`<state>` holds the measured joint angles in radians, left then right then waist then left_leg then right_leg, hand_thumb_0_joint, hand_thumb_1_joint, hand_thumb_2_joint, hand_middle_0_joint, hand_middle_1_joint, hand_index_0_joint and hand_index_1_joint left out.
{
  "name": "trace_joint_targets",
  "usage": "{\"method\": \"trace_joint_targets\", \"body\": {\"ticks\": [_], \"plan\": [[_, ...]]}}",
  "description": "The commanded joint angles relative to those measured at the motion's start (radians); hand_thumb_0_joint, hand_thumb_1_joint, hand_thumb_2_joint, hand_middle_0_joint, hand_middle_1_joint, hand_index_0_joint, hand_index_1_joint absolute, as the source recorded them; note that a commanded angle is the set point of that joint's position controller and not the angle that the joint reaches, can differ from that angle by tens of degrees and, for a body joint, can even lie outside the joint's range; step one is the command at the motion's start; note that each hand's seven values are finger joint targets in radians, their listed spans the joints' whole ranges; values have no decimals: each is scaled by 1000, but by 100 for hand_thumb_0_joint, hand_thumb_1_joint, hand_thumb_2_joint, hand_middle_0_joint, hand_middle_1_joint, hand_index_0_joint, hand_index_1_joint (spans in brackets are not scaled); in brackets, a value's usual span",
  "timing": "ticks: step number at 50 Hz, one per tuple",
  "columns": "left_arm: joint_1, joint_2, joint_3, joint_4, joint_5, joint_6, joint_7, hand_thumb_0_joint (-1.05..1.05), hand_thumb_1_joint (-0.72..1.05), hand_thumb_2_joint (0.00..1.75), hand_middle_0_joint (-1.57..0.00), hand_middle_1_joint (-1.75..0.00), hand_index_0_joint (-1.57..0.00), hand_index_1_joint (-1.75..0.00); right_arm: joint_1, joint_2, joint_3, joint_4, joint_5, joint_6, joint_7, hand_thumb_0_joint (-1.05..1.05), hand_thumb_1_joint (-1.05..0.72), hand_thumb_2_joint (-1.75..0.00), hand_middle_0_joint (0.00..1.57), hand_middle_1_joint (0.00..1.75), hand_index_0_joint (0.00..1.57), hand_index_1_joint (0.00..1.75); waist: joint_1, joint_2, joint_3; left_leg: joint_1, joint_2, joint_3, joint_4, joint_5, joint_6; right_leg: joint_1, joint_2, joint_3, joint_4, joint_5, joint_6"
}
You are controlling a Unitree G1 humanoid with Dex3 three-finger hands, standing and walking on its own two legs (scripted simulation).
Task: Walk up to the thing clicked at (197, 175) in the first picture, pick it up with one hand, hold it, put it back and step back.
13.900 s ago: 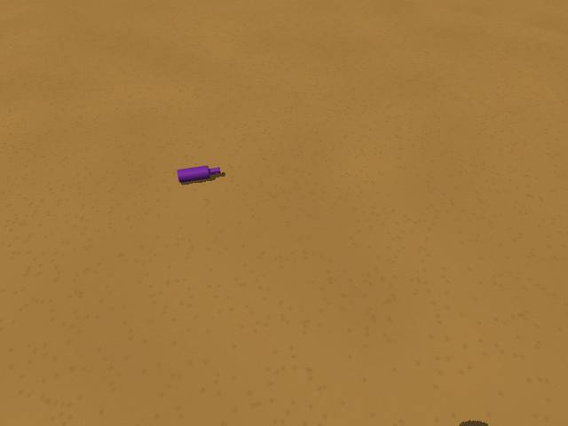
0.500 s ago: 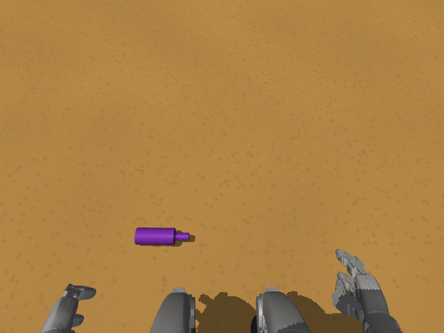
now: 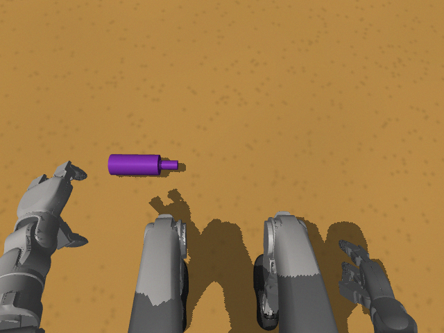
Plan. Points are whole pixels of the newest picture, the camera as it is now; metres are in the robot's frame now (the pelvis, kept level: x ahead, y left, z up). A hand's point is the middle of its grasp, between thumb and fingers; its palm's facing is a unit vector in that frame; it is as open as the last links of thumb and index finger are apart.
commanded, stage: rise first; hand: left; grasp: from above
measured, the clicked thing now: (144, 164) +0.50 +0.24 -0.44
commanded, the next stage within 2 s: none
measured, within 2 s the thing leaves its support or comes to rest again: neither
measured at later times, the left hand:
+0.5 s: hand (92, 185) +0.39 +0.32 -0.25, palm faces -0.48 -0.11 -0.87, open 14.1 cm
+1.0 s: hand (103, 176) +0.43 +0.32 -0.30, palm faces -0.46 -0.03 -0.89, open 14.1 cm
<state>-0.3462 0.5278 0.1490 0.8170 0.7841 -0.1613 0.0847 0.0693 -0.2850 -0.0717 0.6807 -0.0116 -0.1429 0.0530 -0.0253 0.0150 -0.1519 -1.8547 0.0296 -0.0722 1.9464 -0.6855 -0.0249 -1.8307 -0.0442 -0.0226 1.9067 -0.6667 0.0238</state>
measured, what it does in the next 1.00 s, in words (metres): lowers itself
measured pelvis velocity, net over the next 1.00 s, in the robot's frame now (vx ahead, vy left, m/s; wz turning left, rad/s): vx -0.02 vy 0.01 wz -0.08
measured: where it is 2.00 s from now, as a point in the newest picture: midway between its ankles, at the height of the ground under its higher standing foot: (221, 307)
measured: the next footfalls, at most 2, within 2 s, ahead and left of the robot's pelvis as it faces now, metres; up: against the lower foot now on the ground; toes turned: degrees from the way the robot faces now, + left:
none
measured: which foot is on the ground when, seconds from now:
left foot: down 0.00-1.00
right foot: down 0.00-1.00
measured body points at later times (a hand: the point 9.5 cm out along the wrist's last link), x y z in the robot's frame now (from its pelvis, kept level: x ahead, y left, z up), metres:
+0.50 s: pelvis -0.03 +0.01 -0.10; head +0.19 +0.06 +0.29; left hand +0.41 +0.32 -0.20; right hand +0.03 -0.28 -0.22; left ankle +0.07 +0.13 -0.44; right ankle +0.08 -0.13 -0.44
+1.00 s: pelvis -0.02 +0.01 -0.14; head +0.22 +0.07 +0.24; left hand +0.45 +0.31 -0.25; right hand +0.04 -0.27 -0.26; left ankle +0.07 +0.13 -0.44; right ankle +0.08 -0.13 -0.44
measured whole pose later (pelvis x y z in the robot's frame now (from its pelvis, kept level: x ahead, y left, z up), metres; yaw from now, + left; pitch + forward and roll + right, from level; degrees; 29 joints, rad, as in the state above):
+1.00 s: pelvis -0.02 +0.01 -0.14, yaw -4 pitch +33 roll -8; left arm -0.86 0.81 0.16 1.39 1.33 -0.37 0.37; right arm 0.10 -0.26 0.02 0.77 -0.17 0.00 0.14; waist -0.18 -0.03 -0.04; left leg -2.30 0.00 -0.14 2.41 -0.69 -0.01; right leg -2.23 -0.03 -0.04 2.31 -0.66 0.06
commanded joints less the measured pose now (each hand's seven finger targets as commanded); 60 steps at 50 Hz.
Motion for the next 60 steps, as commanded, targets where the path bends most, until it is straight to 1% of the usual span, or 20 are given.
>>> {"method": "trace_joint_targets", "body": {"ticks": [1,4,7,9,13,17,22,23,24,29,31,34,36,39,41,44,48,52,55,60], "plan": [[-238,309,68,-63,71,-72,38,0,-56,102,-8,-106,-8,-106,161,-182,-72,-55,-7,-16,-5,0,-92,-91,20,30,20,30,-14,57,-620,323,-28,58,-162,165,47,281,36,-29,-182,157,-44],[-323,385,94,-19,118,-98,59,0,-55,103,-7,-104,-7,-105,185,-189,-67,-36,-10,5,-1,0,-89,-90,20,30,20,30,-19,65,-626,271,-28,51,-133,110,50,241,39,-41,-144,105,-44],[-359,408,99,46,168,-117,84,0,-53,104,-5,-104,-5,-104,200,-192,-59,-21,-21,27,2,0,-87,-90,20,30,20,30,-26,92,-623,262,-29,45,-100,112,49,183,41,-54,-101,105,-48],[-419,417,85,81,195,-129,100,0,-54,105,-5,-102,-5,-103,203,-193,-51,-15,-27,42,6,0,-87,-90,20,30,20,30,-49,106,-586,221,-30,41,-80,79,52,137,43,-61,-77,80,-48],[-508,465,89,122,255,-159,133,0,-54,104,-5,-100,-5,-101,202,-207,-44,-9,-42,66,15,0,-88,-90,20,30,20,30,-56,150,-565,198,-30,20,-63,12,50,50,46,-81,-21,34,-52],[-519,485,86,239,317,-176,166,0,-54,103,-6,-99,-6,-99,226,-210,-26,8,-58,86,26,0,-90,-90,20,30,20,30,-78,156,-554,179,-35,19,-11,78,48,12,45,-92,25,86,-54],[-632,532,79,269,379,-199,205,0,-53,103,-7,-95,-6,-96,223,-215,-18,27,-81,104,35,0,-89,-90,20,30,20,30,-98,179,-532,134,-40,30,39,42,53,-31,45,-94,55,61,-54],[-685,517,56,219,389,-210,210,0,-54,103,-7,-94,-6,-95,213,-214,-20,19,-84,104,37,0,-89,-90,20,30,20,30,-97,209,-551,151,-41,34,45,50,50,-45,46,-92,62,64,-56],[-647,527,63,304,409,-205,219,0,-52,101,-8,-95,-7,-96,224,-224,-19,33,-87,106,37,0,-90,-90,20,30,20,30,-107,212,-530,149,-39,29,51,49,49,-70,46,-98,73,68,-55],[-685,545,66,346,468,-208,253,0,-54,102,-6,-96,-6,-96,233,-228,-12,55,-108,122,47,0,-90,-90,20,30,20,30,-115,243,-549,163,-40,21,84,107,42,-105,45,-113,122,113,-56],[-750,538,43,322,478,-213,264,0,-53,101,-7,-96,-7,-96,222,-227,-14,49,-113,124,50,0,-90,-90,20,30,20,30,-124,245,-555,147,-43,29,104,95,46,-112,47,-111,124,104,-57],[-735,569,67,382,497,-214,282,0,-50,98,-8,-95,-8,-95,229,-229,-9,65,-126,128,54,0,-90,-90,20,30,20,30,-132,214,-539,104,-48,34,129,91,53,-100,48,-112,130,103,-53],[-772,547,42,362,513,-223,288,0,-51,99,-8,-95,-8,-95,212,-228,-7,56,-134,130,57,0,-90,-90,20,30,20,30,-137,231,-545,114,-47,30,134,94,51,-126,47,-114,146,104,-52],[-776,554,47,395,527,-224,300,0,-52,100,-7,-96,-7,-96,218,-232,-4,64,-142,132,59,0,-90,-90,20,30,20,30,-150,222,-549,99,-49,29,154,107,54,-128,50,-118,157,116,-50],[-767,568,55,405,528,-222,307,0,-53,100,-7,-97,-7,-97,219,-229,-2,74,-146,133,60,0,-90,-90,20,30,20,30,-137,246,-563,118,-48,33,161,127,50,-131,50,-117,168,128,-53],[-773,553,53,422,529,-214,318,0,-52,99,-7,-98,-7,-98,243,-227,2,81,-158,135,65,0,-90,-90,20,30,20,30,-161,225,-575,121,-47,35,192,195,53,-106,52,-120,178,190,-49],[-800,574,54,433,530,-207,330,0,-53,100,-7,-98,-7,-98,220,-230,10,70,-158,131,67,0,-90,-90,20,30,20,30,-153,242,-552,81,-47,36,191,140,53,-131,54,-121,184,144,-52],[-777,575,58,434,529,-200,331,0,-53,99,-6,-100,-7,-99,227,-232,11,70,-163,129,69,0,-90,-90,20,30,20,30,-149,260,-566,106,-46,34,202,167,51,-134,54,-123,199,165,-50],[-779,582,61,427,528,-196,335,0,-52,99,-6,-100,-7,-99,232,-235,14,71,-164,131,72,0,-90,-90,20,30,20,30,-153,265,-585,105,-46,32,211,196,49,-124,57,-126,212,194,-52],[-789,576,52,458,523,-194,333,0,-54,100,-6,-100,-6,-100,230,-238,22,69,-165,129,76,0,-90,-90,20,30,20,30,-170,257,-532,70,-46,31,220,162,53,-148,55,-127,211,171,-51]]}}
